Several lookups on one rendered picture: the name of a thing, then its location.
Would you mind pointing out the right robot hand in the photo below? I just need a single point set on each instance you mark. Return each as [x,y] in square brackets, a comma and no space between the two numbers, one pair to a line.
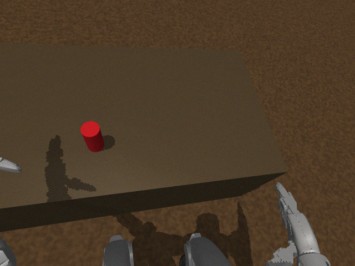
[300,234]

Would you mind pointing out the right robot arm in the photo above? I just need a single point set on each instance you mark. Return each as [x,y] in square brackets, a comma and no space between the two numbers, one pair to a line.
[312,259]

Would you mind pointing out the can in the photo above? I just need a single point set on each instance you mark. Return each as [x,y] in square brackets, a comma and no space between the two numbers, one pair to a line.
[92,135]

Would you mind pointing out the left robot hand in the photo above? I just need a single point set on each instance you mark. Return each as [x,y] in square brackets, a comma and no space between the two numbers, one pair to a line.
[9,166]

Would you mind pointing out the left robot arm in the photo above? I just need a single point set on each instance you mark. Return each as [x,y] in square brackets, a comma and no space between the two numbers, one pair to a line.
[7,257]

